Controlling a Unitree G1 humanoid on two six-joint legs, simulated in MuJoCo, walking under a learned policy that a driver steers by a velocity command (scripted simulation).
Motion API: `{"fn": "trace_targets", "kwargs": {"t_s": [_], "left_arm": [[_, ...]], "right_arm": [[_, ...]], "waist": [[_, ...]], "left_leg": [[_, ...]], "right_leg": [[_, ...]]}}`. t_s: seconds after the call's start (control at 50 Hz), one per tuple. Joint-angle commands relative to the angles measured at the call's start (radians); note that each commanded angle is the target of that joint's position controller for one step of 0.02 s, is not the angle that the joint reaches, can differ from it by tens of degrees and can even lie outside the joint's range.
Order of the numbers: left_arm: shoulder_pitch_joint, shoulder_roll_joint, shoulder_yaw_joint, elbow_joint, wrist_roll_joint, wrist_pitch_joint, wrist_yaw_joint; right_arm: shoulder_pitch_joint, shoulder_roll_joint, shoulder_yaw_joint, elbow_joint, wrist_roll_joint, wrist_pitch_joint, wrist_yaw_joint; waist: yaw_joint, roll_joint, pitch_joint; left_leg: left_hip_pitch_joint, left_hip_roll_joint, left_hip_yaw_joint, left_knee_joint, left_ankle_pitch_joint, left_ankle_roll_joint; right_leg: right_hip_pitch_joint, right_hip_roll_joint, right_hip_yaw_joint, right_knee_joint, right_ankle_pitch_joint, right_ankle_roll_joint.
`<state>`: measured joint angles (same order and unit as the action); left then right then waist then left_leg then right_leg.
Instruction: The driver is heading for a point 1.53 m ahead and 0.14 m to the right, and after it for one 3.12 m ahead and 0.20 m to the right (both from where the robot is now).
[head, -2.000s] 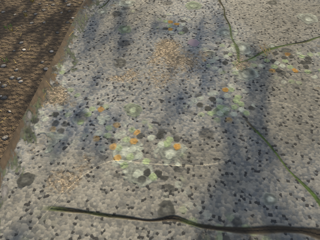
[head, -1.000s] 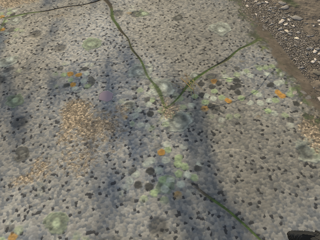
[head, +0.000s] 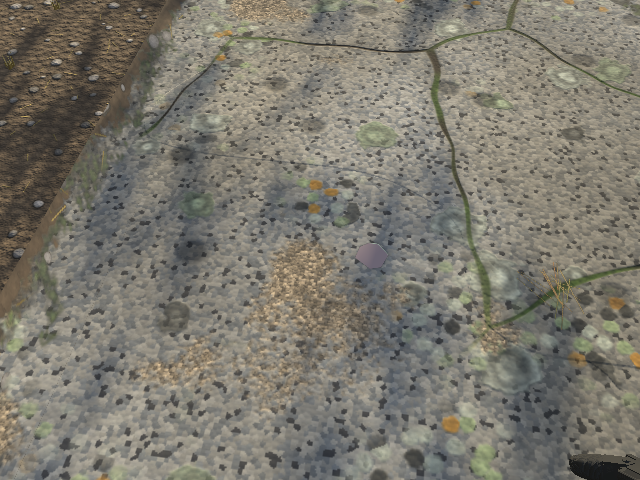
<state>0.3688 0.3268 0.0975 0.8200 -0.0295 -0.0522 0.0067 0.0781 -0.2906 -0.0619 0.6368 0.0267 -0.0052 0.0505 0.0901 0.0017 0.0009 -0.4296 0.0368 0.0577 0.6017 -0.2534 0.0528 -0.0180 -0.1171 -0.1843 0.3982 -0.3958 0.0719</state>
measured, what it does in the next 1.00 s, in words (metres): walks ahead: right foot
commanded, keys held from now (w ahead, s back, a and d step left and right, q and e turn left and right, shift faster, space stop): w+q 0.02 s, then w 0.92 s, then w+e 0.06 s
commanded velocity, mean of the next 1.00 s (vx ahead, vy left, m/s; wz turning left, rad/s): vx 0.48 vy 0.00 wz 0.14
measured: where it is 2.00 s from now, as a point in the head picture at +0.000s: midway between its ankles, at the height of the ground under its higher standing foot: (319, 268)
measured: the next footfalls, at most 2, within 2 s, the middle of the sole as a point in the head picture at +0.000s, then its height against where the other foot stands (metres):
right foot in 0.52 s outside the picture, level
left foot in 1.04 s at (251, 365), level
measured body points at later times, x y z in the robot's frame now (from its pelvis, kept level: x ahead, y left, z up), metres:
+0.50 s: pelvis +0.26 +0.04 -0.01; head +0.30 +0.05 +0.44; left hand +0.47 +0.29 -0.08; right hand +0.29 -0.25 -0.12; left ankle +0.06 +0.11 -0.73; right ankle +0.45 -0.05 -0.72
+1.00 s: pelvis +0.54 +0.09 +0.01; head +0.57 +0.11 +0.45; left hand +0.52 +0.38 -0.12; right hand +0.79 -0.11 -0.07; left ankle +0.68 +0.24 -0.71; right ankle +0.44 -0.04 -0.73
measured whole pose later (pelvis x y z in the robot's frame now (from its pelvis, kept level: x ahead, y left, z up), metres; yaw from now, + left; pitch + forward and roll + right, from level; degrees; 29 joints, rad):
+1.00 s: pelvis +0.54 +0.09 +0.01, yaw +7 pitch +2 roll -3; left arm 0.36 0.30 0.06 0.85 -0.02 -0.07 -0.01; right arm 0.07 -0.26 -0.02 0.69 0.01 -0.08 0.03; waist 0.09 0.03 0.02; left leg -0.55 0.07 -0.03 0.53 -0.02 0.01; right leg 0.00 0.03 -0.03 0.29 -0.33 0.00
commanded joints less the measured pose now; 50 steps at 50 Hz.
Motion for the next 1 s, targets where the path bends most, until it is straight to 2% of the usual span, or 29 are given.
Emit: {"fn": "trace_targets", "kwargs": {"t_s": [0.02,0.04,0.06,0.08,0.1,0.12,0.14,0.18,0.24,0.3,0.38,0.44,0.48,0.5,0.52,0.54,0.56,0.58,0.6,0.62,0.64,0.66,0.72,0.76,0.84,0.9,0.94,0.98,1.0], "left_arm": [[-0.086,0.088,0.005,-0.096,0.029,-0.016,0.001],[-0.089,-0.007,-0.027,-0.174,0.052,-0.046,0.001],[-0.149,0.098,-0.007,-0.162,0.007,-0.072,-0.008],[-0.163,0.128,0.001,-0.167,-0.014,-0.082,-0.017],[-0.153,0.125,0.000,-0.147,0.004,-0.084,-0.012],[-0.143,0.119,0.002,-0.132,0.026,-0.080,-0.010],[-0.121,0.111,0.002,-0.122,0.030,-0.070,-0.014],[-0.095,0.087,-0.002,-0.107,0.035,-0.052,-0.019],[-0.175,0.057,-0.015,-0.133,0.040,-0.044,-0.015],[-0.284,0.021,-0.032,-0.160,0.030,-0.054,-0.027],[-0.414,0.008,-0.043,-0.202,0.017,-0.064,-0.052],[-0.446,0.020,-0.042,-0.224,0.018,-0.071,-0.070],[-0.393,0.045,-0.031,-0.216,0.021,-0.070,-0.071],[-0.323,0.073,-0.018,-0.202,0.023,-0.068,-0.064],[-0.179,0.112,0.000,-0.169,0.025,-0.066,-0.054],[0.006,0.169,0.012,-0.139,0.039,-0.062,-0.042],[0.084,0.222,0.028,-0.107,0.034,-0.060,-0.046],[0.101,0.116,0.003,-0.098,0.014,-0.056,-0.042],[0.007,0.094,-0.008,-0.111,0.013,-0.050,-0.033],[-0.066,0.079,-0.015,-0.121,0.023,-0.044,-0.028],[-0.110,0.065,-0.021,-0.123,0.033,-0.045,-0.030],[-0.131,0.049,-0.027,-0.126,0.044,-0.050,-0.030],[-0.147,0.058,-0.024,-0.108,0.030,-0.065,-0.035],[-0.134,0.087,-0.015,-0.093,0.028,-0.066,-0.030],[-0.094,0.112,-0.009,-0.071,0.018,-0.053,-0.019],[-0.025,0.132,-0.005,-0.039,0.008,-0.040,-0.020],[-0.010,0.137,-0.002,-0.024,0.004,-0.029,-0.018],[-0.005,0.144,0.001,-0.013,0.001,-0.016,-0.013],[-0.020,0.150,0.002,-0.012,0.001,-0.009,-0.011]], "right_arm": [[0.374,-0.240,-0.101,0.032,0.006,0.001,-0.027],[0.361,-0.337,-0.099,0.007,0.002,-0.018,-0.028],[0.352,-0.241,-0.072,0.005,-0.003,-0.040,-0.020],[0.311,-0.187,-0.052,0.008,-0.011,-0.052,-0.017],[0.253,-0.151,-0.040,0.001,-0.011,-0.056,-0.015],[0.189,-0.128,-0.031,-0.011,-0.017,-0.056,-0.016],[0.152,-0.112,-0.023,-0.020,-0.028,-0.059,-0.018],[0.146,-0.120,-0.025,-0.011,-0.030,-0.071,-0.025],[0.195,-0.128,-0.026,0.027,-0.022,-0.078,-0.038],[0.245,-0.134,-0.024,0.061,-0.018,-0.075,-0.052],[0.329,-0.145,-0.026,0.109,-0.009,-0.070,-0.059],[0.356,-0.151,-0.030,0.135,-0.008,-0.057,-0.063],[0.346,-0.170,-0.036,0.137,-0.010,-0.048,-0.069],[0.338,-0.182,-0.038,0.136,-0.014,-0.042,-0.070],[0.315,-0.178,-0.032,0.130,-0.017,-0.036,-0.071],[0.315,-0.140,-0.014,0.109,-0.033,-0.037,-0.072],[0.486,-0.005,0.024,0.112,-0.027,-0.055,-0.055],[0.405,-0.103,0.008,0.125,-0.010,-0.073,-0.049],[0.276,-0.154,-0.009,0.075,0.016,-0.084,-0.044],[0.207,-0.145,-0.002,0.054,0.012,-0.092,-0.045],[0.181,-0.131,-0.005,0.049,-0.005,-0.092,-0.045],[0.208,-0.121,-0.008,0.056,-0.011,-0.085,-0.046],[0.260,-0.068,0.003,0.076,-0.015,-0.057,-0.052],[0.193,-0.057,0.010,0.053,-0.025,-0.055,-0.056],[0.048,-0.035,0.021,0.025,-0.023,-0.071,-0.044],[-0.038,-0.042,0.019,0.000,-0.012,-0.079,-0.031],[-0.071,-0.057,0.014,-0.017,-0.009,-0.083,-0.021],[-0.059,-0.079,0.004,-0.023,-0.010,-0.090,-0.015],[-0.008,-0.092,-0.005,-0.012,-0.012,-0.095,-0.015]], "waist": [[-0.244,0.108,-0.173],[-0.180,0.348,-0.236],[-0.227,0.175,-0.213],[-0.195,0.169,-0.118],[-0.160,0.095,-0.070],[-0.124,0.076,-0.036],[-0.093,0.094,-0.024],[-0.070,0.082,-0.029],[-0.088,0.048,0.008],[-0.129,0.066,0.037],[-0.173,0.057,0.091],[-0.162,0.063,0.093],[-0.124,0.091,0.039],[-0.084,0.113,-0.023],[-0.003,0.108,-0.123],[0.063,0.039,-0.277],[-0.013,-0.250,-0.448],[0.044,-0.187,-0.440],[0.035,-0.138,-0.237],[0.002,-0.033,-0.132],[-0.034,-0.005,-0.052],[-0.073,-0.029,-0.037],[-0.117,-0.065,-0.011],[-0.106,-0.061,0.017],[-0.053,-0.047,0.037],[-0.013,-0.054,0.042],[-0.012,-0.063,0.050],[-0.037,-0.070,0.047],[-0.074,-0.077,0.028]], "left_leg": [[0.612,0.074,-0.211,-0.121,-0.047,0.132],[0.773,0.302,-0.801,-0.309,-0.252,0.302],[0.729,0.329,-0.801,-0.376,-0.286,0.303],[0.648,0.303,-0.663,-0.358,-0.209,0.268],[0.535,0.255,-0.540,-0.345,-0.096,0.230],[0.431,0.208,-0.451,-0.355,0.009,0.204],[0.361,0.174,-0.391,-0.379,0.110,0.191],[0.318,0.152,-0.309,-0.402,0.318,0.196],[0.316,0.130,-0.228,-0.422,0.455,0.182],[0.309,0.100,-0.172,-0.440,0.423,0.139],[0.390,0.142,-0.191,-0.444,0.344,0.137],[0.507,0.188,-0.207,-0.379,0.446,0.134],[0.555,0.189,-0.202,-0.286,0.713,0.116],[0.566,0.175,-0.195,-0.186,0.916,0.106],[0.512,0.133,-0.159,-0.007,0.997,0.080],[0.289,0.086,-0.145,0.278,0.735,0.053],[-0.132,-0.115,-0.140,0.693,-0.110,-0.024],[-0.249,-0.108,-0.243,0.788,-0.299,-0.016],[-0.324,-0.044,-0.213,0.789,-0.232,-0.011],[-0.300,0.009,-0.175,0.728,-0.148,-0.007],[-0.271,0.039,-0.157,0.660,-0.107,-0.014],[-0.205,0.069,-0.161,0.619,-0.076,-0.018],[-0.151,0.094,-0.134,0.508,-0.053,-0.049],[-0.184,0.107,-0.120,0.401,0.039,-0.072],[-0.147,0.080,-0.086,0.117,0.286,-0.079],[-0.131,0.054,-0.075,0.008,0.336,-0.074],[-0.146,0.046,-0.084,-0.041,0.289,-0.052],[-0.100,0.031,-0.088,-0.082,0.211,-0.029],[-0.026,0.014,-0.073,-0.110,0.186,-0.017]], "right_leg": [[-0.420,-0.062,-0.029,0.545,0.338,-0.076],[-0.801,0.118,0.111,0.834,-0.219,-0.030],[-0.886,0.074,0.250,0.932,-0.150,-0.048],[-0.917,0.030,0.236,0.915,-0.056,-0.079],[-0.860,-0.012,0.230,0.856,0.030,-0.090],[-0.792,-0.036,0.237,0.779,0.101,-0.086],[-0.725,-0.048,0.238,0.744,0.153,-0.083],[-0.686,-0.034,0.217,0.705,0.227,-0.061],[-0.720,-0.017,0.209,0.544,0.359,-0.034],[-0.670,0.020,0.185,0.319,0.524,-0.044],[-0.670,0.054,0.180,0.155,0.573,-0.076],[-0.686,0.071,0.184,0.098,0.476,-0.115],[-0.584,0.115,0.152,0.093,0.377,-0.145],[-0.472,0.151,0.122,0.103,0.328,-0.168],[-0.252,0.154,0.112,0.083,0.379,-0.206],[0.097,-0.014,0.291,0.145,0.443,-0.277],[0.495,-0.274,0.799,0.083,0.224,-0.463],[0.482,-0.266,0.928,-0.049,0.071,-0.430],[0.324,-0.232,0.765,-0.087,0.046,-0.376],[0.150,-0.196,0.656,-0.118,0.115,-0.345],[0.010,-0.163,0.586,-0.151,0.209,-0.340],[-0.077,-0.131,0.531,-0.181,0.265,-0.333],[-0.199,-0.103,0.420,-0.253,0.342,-0.349],[-0.223,-0.095,0.362,-0.282,0.377,-0.350],[-0.207,-0.044,0.253,-0.278,0.394,-0.298],[-0.133,-0.074,0.260,-0.248,0.364,-0.284],[-0.063,-0.108,0.279,-0.213,0.357,-0.270],[-0.026,-0.133,0.320,-0.158,0.384,-0.252],[-0.024,-0.128,0.324,-0.104,0.444,-0.238]]}}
